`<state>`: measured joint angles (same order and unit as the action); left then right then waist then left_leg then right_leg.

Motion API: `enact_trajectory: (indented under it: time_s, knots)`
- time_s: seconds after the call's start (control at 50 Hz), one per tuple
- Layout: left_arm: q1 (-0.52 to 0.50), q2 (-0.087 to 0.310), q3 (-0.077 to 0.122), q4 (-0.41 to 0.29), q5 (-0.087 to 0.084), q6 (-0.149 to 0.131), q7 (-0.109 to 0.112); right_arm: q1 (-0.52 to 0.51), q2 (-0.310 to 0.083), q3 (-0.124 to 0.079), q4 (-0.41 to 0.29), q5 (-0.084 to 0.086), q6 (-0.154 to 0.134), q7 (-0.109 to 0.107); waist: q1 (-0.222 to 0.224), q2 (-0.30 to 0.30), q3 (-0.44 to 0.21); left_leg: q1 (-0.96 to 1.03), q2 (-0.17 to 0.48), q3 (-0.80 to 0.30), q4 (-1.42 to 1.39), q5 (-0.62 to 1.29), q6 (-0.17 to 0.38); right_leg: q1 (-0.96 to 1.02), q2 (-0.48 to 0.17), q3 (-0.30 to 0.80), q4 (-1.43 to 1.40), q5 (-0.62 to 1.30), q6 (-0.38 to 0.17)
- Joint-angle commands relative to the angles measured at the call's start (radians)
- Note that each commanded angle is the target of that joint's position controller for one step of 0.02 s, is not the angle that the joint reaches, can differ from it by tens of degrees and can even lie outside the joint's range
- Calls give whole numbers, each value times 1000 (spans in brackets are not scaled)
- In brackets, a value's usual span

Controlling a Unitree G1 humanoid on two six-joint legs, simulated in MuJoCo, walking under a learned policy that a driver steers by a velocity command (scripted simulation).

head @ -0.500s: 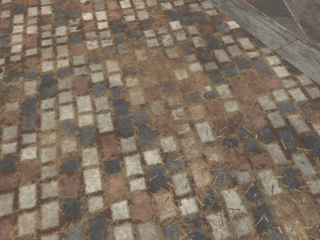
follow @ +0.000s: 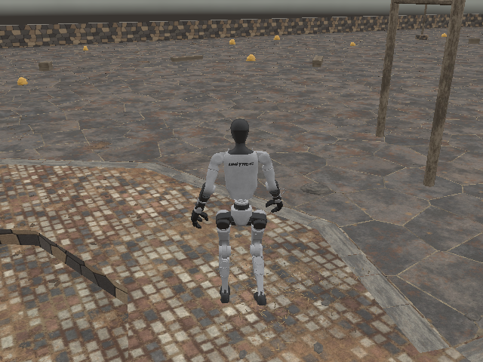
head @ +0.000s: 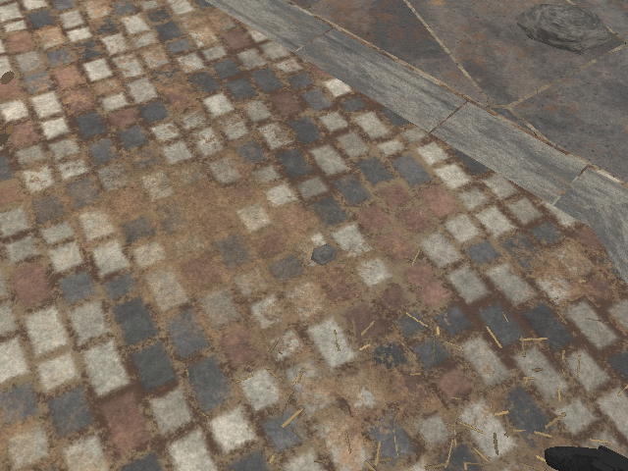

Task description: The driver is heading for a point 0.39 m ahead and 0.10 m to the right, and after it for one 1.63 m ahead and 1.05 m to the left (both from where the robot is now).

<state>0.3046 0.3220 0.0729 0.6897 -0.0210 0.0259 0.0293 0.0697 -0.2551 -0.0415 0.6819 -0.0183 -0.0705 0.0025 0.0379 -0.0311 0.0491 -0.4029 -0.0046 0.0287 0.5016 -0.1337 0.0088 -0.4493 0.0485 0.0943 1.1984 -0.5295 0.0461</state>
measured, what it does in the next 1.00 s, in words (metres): walks ahead: right foot, then left foot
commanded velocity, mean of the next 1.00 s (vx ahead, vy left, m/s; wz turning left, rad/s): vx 0.38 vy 0.00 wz -0.29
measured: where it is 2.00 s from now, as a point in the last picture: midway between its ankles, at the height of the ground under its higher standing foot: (387, 255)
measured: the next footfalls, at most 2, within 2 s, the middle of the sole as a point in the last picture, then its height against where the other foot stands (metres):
right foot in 0.34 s outside the picture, level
left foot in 0.80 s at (352, 449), level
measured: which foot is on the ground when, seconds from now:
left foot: down 0.00-0.34, up 0.36-0.78, down 0.80-1.00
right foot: up 0.00-0.32, down 0.34-0.82, up 0.84-1.00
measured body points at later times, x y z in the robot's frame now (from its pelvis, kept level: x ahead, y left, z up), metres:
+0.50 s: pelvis +0.13 -0.06 +0.02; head +0.15 -0.10 +0.46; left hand +0.30 +0.19 -0.07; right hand +0.21 -0.38 -0.09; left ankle +0.18 +0.09 -0.66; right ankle +0.07 -0.14 -0.73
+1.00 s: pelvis +0.41 -0.09 +0.01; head +0.44 -0.09 +0.46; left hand +0.62 +0.13 -0.09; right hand +0.41 -0.38 -0.10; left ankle +0.45 -0.03 -0.73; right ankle +0.37 -0.25 -0.66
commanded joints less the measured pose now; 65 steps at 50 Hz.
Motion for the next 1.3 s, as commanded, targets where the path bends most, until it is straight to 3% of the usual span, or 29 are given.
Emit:
enact_trajectory:
  time_s: [0.02, 0.1, 0.18, 0.26, 0.32, 0.34, 0.36, 0.38, 0.4, 0.42, 0.46, 0.54, 0.6, 0.72, 0.78, 0.8, 0.82, 0.84, 0.86, 0.88, 0.9, 0.94, 0.98, 1.08, 1.18, 1.22, 1.26, 1.28, 1.3]
  knots:
    - [45, 81, 33, -82, -3, 23, 8, 20, -133, -38, -29, -10, 11, -10, -13, 177, -98, 178, 263, -192, -200, 334, 199, -119, -94, -30, -13, 64, 28]
    - [-8, 51, 23, -114, 8, 25, 0, 6, -173, -57, -3, 3, 17, -18, -22, 153, -156, 228, 307, -105, -220, 434, 234, -85, -123, -49, -191, 188, 25]
    - [-77, 59, 23, -135, 3, 23, -29, 3, -210, -69, 17, 26, 25, -10, -44, 157, -138, 189, 308, -59, -305, -30, 206, 0, -134, -90, -358, 278, -21]
    - [-134, 72, 28, -153, 5, 13, -46, 47, -241, -82, 48, 47, 23, 8, -62, 141, -87, 254, 333, -52, -294, -182, 177, 24, -117, -133, -513, 214, -72]
    - [-27, 80, 42, -101, 5, 5, -45, 46, -210, -73, 68, 57, 31, 13, -5, 104, -88, 176, 279, 40, -149, -240, 116, 248, -60, -190, -699, 261, -123]
    - [93, 134, 67, -66, -4, 2, -34, 38, -152, -55, 67, 40, 30, 16, 40, 3, -126, 64, 209, 122, 79, -206, 63, 424, -98, -83, -754, 239, -172]
    - [173, 286, 101, -71, -6, -3, -21, -16, -89, -32, -8, 2, 18, 19, 47, -288, -116, -324, 38, 190, 470, -417, -38, 614, -338, 407, -869, 141, -338]
    - [179, 250, 83, -92, 2, -35, -33, -74, -134, -41, -24, 16, -7, 22, 81, -214, -122, -503, -3, -26, 639, -492, -35, 632, -403, 615, -962, 61, -427]
    - [147, 186, 62, -95, 7, -59, -36, -74, -177, -52, -29, 43, -26, 34, 58, -168, -83, -535, 48, -77, 661, -415, -10, 617, -391, 536, -967, 108, -402]
    - [109, 146, 49, -101, 5, -72, -37, -53, -188, -55, -11, 43, -38, 41, 28, -126, -60, -502, 77, -78, 626, -325, 2, 572, -355, 439, -950, 194, -364]
    - [52, 119, 34, -112, 1, -70, -27, -57, -190, -59, 6, 11, -48, 41, -3, -75, -45, -419, 92, -75, 502, -198, -9, 502, -298, 322, -957, 381, -317]
    - [50, 152, 42, -112, 6, -67, -3, -105, -124, -37, 6, 15, -39, 46, -6, -49, -40, -272, 30, -45, 252, -5, -54, 395, -225, 195, -972, 506, -285]
    - [81, 147, 39, -79, 6, -72, 1, -141, -96, -17, 10, 26, -34, 57, 27, -88, -24, -180, 23, -29, 101, 144, -57, 352, -214, 121, -986, 488, -254]
    - [122, 148, 41, -7, 5, -79, -8, -167, -131, -19, -15, 38, -34, 68, 35, -85, 42, -201, 42, -25, 30, 108, 31, 459, -296, 95, -967, 563, -224]
    - [88, 152, 40, -3, 13, -67, -1, 36, -183, -52, 39, 29, -31, 61, -73, -68, -98, 82, -49, 54, 17, 64, 99, 481, -236, -13, -706, 1041, -171]
    - [90, 136, 30, -12, 25, -64, 7, 185, -217, -68, 71, 30, -25, 55, -137, -28, -199, 323, -10, -23, 49, 87, 135, 356, -199, -56, -493, 1018, -134]
    - [186, 66, 7, -50, 33, -77, 2, 305, -323, -93, 74, 22, -20, 49, -113, 209, -351, 682, 241, -510, -5, -84, 310, -8, -62, -101, -73, 612, -44]
    - [162, 56, -4, -48, 28, -101, -4, 325, -269, -78, 87, 48, -20, 58, -122, 296, -395, 775, 327, -866, -211, -287, 369, -201, 33, 7, 100, -2, -26]
    - [67, 114, 7, -67, -7, -120, -17, 266, -227, -65, 77, 52, -20, 52, -135, 208, -257, 689, 321, -781, -237, -383, 321, -309, -30, 53, 163, 36, -43]
    - [-14, 118, 3, -85, -14, -137, -22, 222, -207, -59, 59, 40, -16, 44, -129, 117, -170, 558, 284, -664, -244, -332, 288, -306, -73, 37, 123, 108, -59]
    - [-63, 111, 4, -95, 6, -147, -21, 184, -190, -53, 52, 30, -13, 39, -104, 54, -95, 424, 246, -569, -256, -222, 273, -286, -105, 20, 40, 157, -64]
    - [-48, 101, 10, -94, 32, -143, -17, 146, -160, -41, 32, 17, -12, 30, -47, 81, -73, 288, 186, -478, -290, -74, 263, -185, -139, 17, -75, 222, -55]
    - [-30, 78, 5, -92, 38, -132, -17, 147, -163, -43, 28, 26, -11, 20, -29, 103, -66, 226, 168, -421, -311, 18, 276, -161, -144, -3, -154, 228, -30]
    - [-203, 23, -17, -134, 39, -133, -17, 211, -203, -58, 49, 43, -3, -5, -82, 90, -27, 135, 96, -299, -306, 106, 228, -111, -100, -32, -491, 519, 20]
    - [-327, 39, -12, -158, 14, -151, -38, 304, -198, -60, 73, 54, 23, -17, -125, 108, -35, 202, 113, -376, -218, 39, 194, -20, -43, -16, -687, 593, 21]
    - [-311, 64, 0, -156, 9, -158, -42, 303, -200, -63, 70, 50, 30, -20, -103, 131, -41, 264, 137, -436, -157, 46, 175, 13, -42, -1, -726, 518, -1]
    - [-188, 98, 21, -125, 10, -165, -36, 277, -183, -60, 57, 45, 34, -18, -27, 146, -89, 254, 107, -436, -43, 131, 140, 193, -47, -23, -787, 484, -51]
    - [-61, 137, 37, -110, 26, -169, -28, 267, -135, -43, 40, 34, 30, -12, 37, 107, -206, 181, 58, -384, 158, 107, 108, 418, -148, 52, -759, 461, -109]
    - [66, 220, 57, -95, 46, -160, -21, 357, -62, -20, 16, 36, 20, -12, 40, -103, -370, -97, -74, -246, 491, -175, 40, 781, -374, 375, -761, 357, -233]
Keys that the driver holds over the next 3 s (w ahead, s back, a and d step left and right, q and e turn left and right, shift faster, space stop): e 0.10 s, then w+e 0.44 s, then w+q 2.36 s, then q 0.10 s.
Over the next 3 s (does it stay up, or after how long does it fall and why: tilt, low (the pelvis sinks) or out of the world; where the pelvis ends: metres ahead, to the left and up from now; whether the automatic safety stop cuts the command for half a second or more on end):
stays up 1.36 0.22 0.01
